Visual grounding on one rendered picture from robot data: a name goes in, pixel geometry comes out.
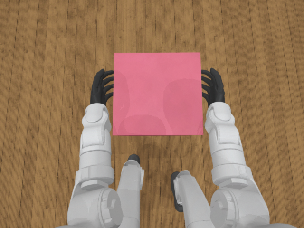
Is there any robot left shin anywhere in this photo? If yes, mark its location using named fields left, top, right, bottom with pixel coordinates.
left=121, top=160, right=140, bottom=173

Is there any right robot foot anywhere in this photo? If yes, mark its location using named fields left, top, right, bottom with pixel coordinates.
left=171, top=171, right=183, bottom=212

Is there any left robot hand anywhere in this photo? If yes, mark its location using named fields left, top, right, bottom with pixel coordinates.
left=90, top=69, right=114, bottom=106

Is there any robot left forearm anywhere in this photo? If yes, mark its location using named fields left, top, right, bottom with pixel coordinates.
left=67, top=103, right=114, bottom=219

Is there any robot right forearm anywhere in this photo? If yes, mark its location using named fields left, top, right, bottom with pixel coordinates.
left=204, top=102, right=263, bottom=198

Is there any robot left upper arm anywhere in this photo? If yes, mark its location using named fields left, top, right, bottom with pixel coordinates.
left=55, top=187, right=124, bottom=228

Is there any carton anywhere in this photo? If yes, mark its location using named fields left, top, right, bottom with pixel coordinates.
left=113, top=52, right=203, bottom=136

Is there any right robot hand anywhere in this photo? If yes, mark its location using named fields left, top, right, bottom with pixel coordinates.
left=201, top=68, right=225, bottom=107

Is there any robot right upper arm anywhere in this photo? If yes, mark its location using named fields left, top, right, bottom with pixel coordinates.
left=210, top=187, right=297, bottom=228

